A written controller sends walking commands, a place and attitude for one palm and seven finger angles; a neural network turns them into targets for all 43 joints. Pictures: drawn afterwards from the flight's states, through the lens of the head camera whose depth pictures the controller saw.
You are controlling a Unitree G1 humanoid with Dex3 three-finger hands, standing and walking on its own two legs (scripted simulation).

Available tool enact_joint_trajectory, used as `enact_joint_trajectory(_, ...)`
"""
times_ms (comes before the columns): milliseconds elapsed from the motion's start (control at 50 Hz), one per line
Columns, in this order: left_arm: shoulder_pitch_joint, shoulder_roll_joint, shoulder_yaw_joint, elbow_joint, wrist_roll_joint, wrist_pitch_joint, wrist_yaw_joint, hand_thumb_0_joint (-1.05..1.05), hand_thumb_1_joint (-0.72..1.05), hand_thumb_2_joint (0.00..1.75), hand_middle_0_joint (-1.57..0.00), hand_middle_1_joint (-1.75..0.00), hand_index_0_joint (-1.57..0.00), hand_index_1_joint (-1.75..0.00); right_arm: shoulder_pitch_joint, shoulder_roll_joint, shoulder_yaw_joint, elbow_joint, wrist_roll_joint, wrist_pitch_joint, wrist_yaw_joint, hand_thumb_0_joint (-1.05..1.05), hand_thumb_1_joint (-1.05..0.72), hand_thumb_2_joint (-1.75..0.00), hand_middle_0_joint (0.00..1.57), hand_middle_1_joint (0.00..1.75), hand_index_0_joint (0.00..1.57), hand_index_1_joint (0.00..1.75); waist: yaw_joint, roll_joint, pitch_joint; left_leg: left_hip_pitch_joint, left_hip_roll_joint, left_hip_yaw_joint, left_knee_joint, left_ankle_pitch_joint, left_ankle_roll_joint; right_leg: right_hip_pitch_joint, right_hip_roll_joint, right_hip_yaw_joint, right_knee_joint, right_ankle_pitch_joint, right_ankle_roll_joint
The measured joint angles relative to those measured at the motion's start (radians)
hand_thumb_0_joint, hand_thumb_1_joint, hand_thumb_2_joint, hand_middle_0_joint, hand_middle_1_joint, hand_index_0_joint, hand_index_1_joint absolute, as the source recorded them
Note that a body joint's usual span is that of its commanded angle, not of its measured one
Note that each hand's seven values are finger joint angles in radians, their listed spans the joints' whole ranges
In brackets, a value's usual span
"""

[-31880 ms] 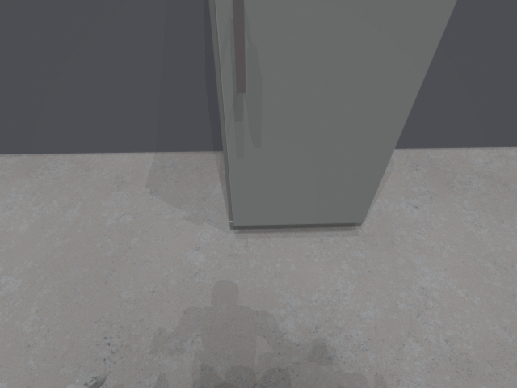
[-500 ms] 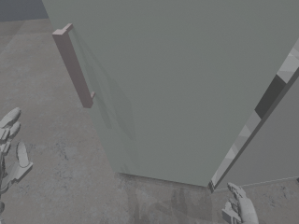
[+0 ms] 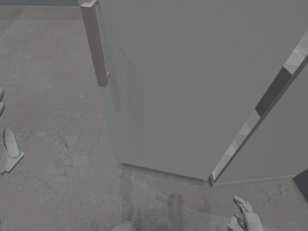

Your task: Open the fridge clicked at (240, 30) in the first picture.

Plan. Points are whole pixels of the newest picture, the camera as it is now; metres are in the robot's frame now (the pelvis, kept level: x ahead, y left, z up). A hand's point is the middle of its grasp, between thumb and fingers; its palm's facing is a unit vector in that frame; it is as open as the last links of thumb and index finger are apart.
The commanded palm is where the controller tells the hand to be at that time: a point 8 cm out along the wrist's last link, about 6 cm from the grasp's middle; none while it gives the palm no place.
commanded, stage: step back with the hand held close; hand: left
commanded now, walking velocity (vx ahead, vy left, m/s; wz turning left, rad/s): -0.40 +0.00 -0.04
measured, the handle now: (99, 47) +0.59 +0.21 +0.17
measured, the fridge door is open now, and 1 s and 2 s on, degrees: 72 72 72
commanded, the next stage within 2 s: stop stepping back and stand still in 0.32 s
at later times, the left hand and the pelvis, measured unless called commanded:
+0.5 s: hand out of the picture +0.10 +0.27 +0.18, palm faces +0.43 -0.81 -0.40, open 7.4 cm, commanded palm +0.04 +0.31 +0.19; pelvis -0.11 +0.01 +0.01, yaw -1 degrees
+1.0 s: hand out of the picture +0.04 +0.27 +0.18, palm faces +0.44 -0.81 -0.40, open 7.4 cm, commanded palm -0.03 +0.31 +0.19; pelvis -0.17 +0.01 +0.01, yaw +0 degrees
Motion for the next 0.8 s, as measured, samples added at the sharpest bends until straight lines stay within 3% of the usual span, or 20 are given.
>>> enact_joint_trajectory(80,0.011,0.034,0.043,-0.002,-0.004,-0.018,-0.005,0.01,0.89,0.9,-0.22,-0.3,-0.21,-0.3,0.026,0.013,-0.008,-0.01,0.001,-0.017,0.007,0.01,-0.9,-0.9,0.21,0.3,0.2,0.3,-0.013,-0.006,-0.023,-0.035,-0.005,-0.004,-0.011,0.035,-0.004,0.055,0.032,0.023,0.017,-0.027,-0.017)
enact_joint_trajectory(160,0.047,0.01,0.042,-0.017,-0.018,-0.031,0.0,0.01,0.89,0.9,-0.21,-0.3,-0.21,-0.3,-0.007,0.011,-0.009,0.018,-0.004,-0.02,0.02,0.01,-0.9,-0.9,0.21,0.3,0.2,0.3,0.016,-0.002,-0.011,-0.057,-0.005,0.006,0.018,-0.091,-0.035,0.039,0.033,0.04,-0.005,0.025,-0.017)
enact_joint_trajectory(220,0.056,-0.004,0.007,-0.023,-0.016,-0.016,0.002,0.01,0.89,0.9,-0.21,-0.3,-0.21,-0.3,-0.019,0.012,-0.011,0.041,-0.008,-0.008,0.024,0.01,-0.9,-0.9,0.21,0.3,0.2,0.3,0.041,-0.032,-0.023,-0.044,-0.026,0.02,0.128,-0.175,-0.059,0.03,0.008,0.068,-0.023,0.048,-0.009)
enact_joint_trajectory(280,0.029,-0.011,-0.018,-0.028,-0.013,0.0,0.0,0.01,0.89,0.9,-0.21,-0.3,-0.21,-0.3,-0.025,0.004,-0.003,0.036,-0.011,-0.002,0.018,0.01,-0.9,-0.9,0.21,0.3,0.2,0.3,0.04,-0.042,-0.044,0.045,-0.015,0.014,0.04,-0.093,-0.049,0.002,-0.005,0.069,-0.028,0.069,0.009)
enact_joint_trajectory(340,-0.038,0.009,-0.007,-0.011,-0.015,0.001,-0.004,0.01,0.89,0.9,-0.22,-0.3,-0.21,-0.3,-0.07,0.018,-0.01,0.027,-0.008,-0.009,0.007,0.01,-0.9,-0.9,0.21,0.3,0.2,0.3,0.035,-0.058,-0.006,0.034,-0.021,0.013,0.017,-0.036,-0.013,-0.064,0.004,0.092,0.093,-0.039,0.013)
enact_joint_trajectory(400,-0.043,0.014,0.016,0.009,-0.025,0.009,-0.012,0.01,0.89,0.9,-0.21,-0.3,-0.21,-0.3,-0.096,0.047,-0.008,0.013,-0.019,-0.027,0.019,0.01,-0.9,-0.9,0.21,0.3,0.2,0.3,0.03,-0.047,0.012,0.024,0.0,0.014,-0.015,-0.009,-0.01,-0.092,0.057,0.097,0.286,-0.158,0.008)
enact_joint_trajectory(440,-0.024,0.008,0.02,-0.014,-0.034,0.022,-0.016,0.01,0.89,0.9,-0.21,-0.3,-0.21,-0.3,-0.095,0.061,-0.004,0.002,-0.019,-0.043,0.032,0.01,-0.9,-0.9,0.21,0.3,0.2,0.3,0.035,-0.036,0.011,0.02,0.02,0.017,-0.053,0.028,-0.014,-0.063,0.072,0.077,0.315,-0.186,0.008)
enact_joint_trajectory(480,0.003,0.004,0.018,-0.053,-0.04,0.026,-0.017,0.02,0.89,0.9,-0.21,-0.3,-0.21,-0.3,-0.087,0.07,0.002,-0.007,-0.014,-0.057,0.046,0.01,-0.9,-0.9,0.21,0.3,0.2,0.3,0.044,-0.031,0.0,0.014,0.036,0.027,-0.089,0.063,-0.019,-0.003,0.068,0.056,0.263,-0.204,0.007)
enact_joint_trajectory(540,0.042,0.014,0.013,-0.096,-0.044,0.028,-0.016,0.02,0.89,0.9,-0.21,-0.3,-0.21,-0.3,-0.067,0.078,0.013,-0.024,-0.012,-0.063,0.057,0.01,-0.9,-0.9,0.21,0.3,0.2,0.3,0.041,-0.036,-0.027,-0.01,0.039,0.041,-0.121,0.089,-0.03,0.137,0.046,0.028,0.048,-0.206,-0.018)
enact_joint_trajectory(580,0.049,0.023,0.017,-0.101,-0.041,0.028,-0.016,0.01,0.89,0.9,-0.21,-0.3,-0.21,-0.3,-0.063,0.075,0.017,-0.029,-0.013,-0.051,0.059,0.01,-0.9,-0.9,0.21,0.3,0.2,0.3,0.041,-0.045,-0.035,-0.056,0.031,0.048,-0.069,-0.018,-0.052,0.173,0.034,0.039,-0.073,-0.131,-0.053)
enact_joint_trajectory(660,0.045,0.026,-0.004,-0.055,-0.044,0.039,-0.017,0.01,0.89,0.9,-0.22,-0.3,-0.21,-0.3,-0.024,0.044,0.018,0.034,-0.008,-0.017,0.049,0.01,-0.9,-0.9,0.21,0.3,0.2,0.3,0.034,-0.045,-0.055,-0.046,0.0,0.023,0.123,-0.128,-0.068,0.182,0.024,0.046,-0.098,-0.047,-0.046)
enact_joint_trajectory(760,0.044,0.01,-0.005,0.033,-0.039,0.044,-0.005,0.01,0.89,0.9,-0.22,-0.3,-0.21,-0.3,0.071,-0.02,-0.012,0.065,0.007,-0.008,0.026,0.01,-0.9,-0.9,0.21,0.3,0.2,0.3,-0.018,-0.013,-0.131,0.122,0.001,0.014,-0.042,-0.109,-0.03,0.176,0.019,0.015,-0.074,-0.066,-0.025)
enact_joint_trajectory(800,0.025,-0.008,-0.008,0.076,-0.038,0.049,-0.003,0.01,0.89,0.9,-0.22,-0.3,-0.21,-0.3,0.08,-0.032,-0.022,0.086,0.012,-0.002,0.016,0.01,-0.9,-0.9,0.21,0.3,0.2,0.3,-0.016,-0.023,-0.126,0.131,-0.01,0.023,-0.038,-0.091,-0.019,0.183,0.006,0.022,-0.063,-0.068,-0.018)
